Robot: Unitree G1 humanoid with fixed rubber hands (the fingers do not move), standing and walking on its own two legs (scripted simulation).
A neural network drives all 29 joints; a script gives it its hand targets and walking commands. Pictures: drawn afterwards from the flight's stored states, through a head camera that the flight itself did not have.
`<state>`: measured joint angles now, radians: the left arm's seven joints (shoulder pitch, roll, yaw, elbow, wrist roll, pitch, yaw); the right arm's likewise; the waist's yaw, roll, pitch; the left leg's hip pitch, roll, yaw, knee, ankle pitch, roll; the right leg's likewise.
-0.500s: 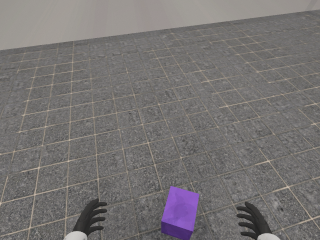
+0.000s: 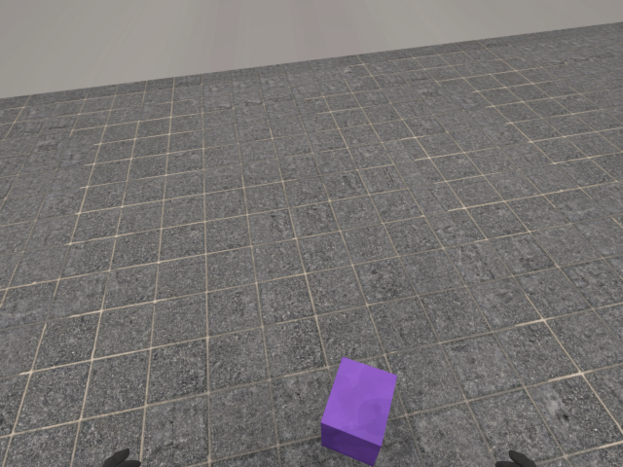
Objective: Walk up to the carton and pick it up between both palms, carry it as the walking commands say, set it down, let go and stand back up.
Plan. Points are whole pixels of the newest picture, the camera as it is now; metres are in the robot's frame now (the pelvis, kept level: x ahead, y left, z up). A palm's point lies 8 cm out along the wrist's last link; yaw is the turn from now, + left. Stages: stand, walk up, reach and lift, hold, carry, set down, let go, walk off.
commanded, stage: stand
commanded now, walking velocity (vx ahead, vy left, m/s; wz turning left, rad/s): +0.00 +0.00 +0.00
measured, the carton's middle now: (357, 411) +0.39 -0.08 -0.66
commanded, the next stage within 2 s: none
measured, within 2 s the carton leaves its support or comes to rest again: neither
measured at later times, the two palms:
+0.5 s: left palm out of the picture +0.07 +0.29 -0.11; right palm out of the picture +0.11 -0.27 -0.10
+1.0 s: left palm out of the picture +0.04 +0.31 -0.11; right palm out of the picture +0.09 -0.27 -0.10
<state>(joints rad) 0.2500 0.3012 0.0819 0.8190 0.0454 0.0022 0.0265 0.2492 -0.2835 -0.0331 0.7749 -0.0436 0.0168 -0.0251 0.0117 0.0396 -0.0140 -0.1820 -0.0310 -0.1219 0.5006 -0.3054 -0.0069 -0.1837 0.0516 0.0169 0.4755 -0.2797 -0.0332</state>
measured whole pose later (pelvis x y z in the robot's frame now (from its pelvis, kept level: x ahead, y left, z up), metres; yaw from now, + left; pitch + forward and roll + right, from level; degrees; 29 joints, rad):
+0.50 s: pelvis +0.00 +0.00 +0.00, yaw +1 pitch -2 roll +0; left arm 0.19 0.30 0.06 0.97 0.03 0.00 0.02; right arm 0.19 -0.32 0.01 0.90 -0.03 -0.02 -0.04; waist 0.02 0.01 0.00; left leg -0.12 -0.04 -0.14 0.44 -0.27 0.00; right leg -0.11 0.04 0.00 0.41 -0.25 -0.03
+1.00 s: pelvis -0.01 +0.01 +0.01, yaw +1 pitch -3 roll +0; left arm 0.17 0.32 0.04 1.05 0.02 0.00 0.01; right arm 0.17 -0.34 0.01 0.99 -0.02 -0.02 -0.03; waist 0.03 0.00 0.03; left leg -0.10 -0.05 -0.13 0.39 -0.23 0.01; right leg -0.09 0.02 0.01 0.36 -0.21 -0.01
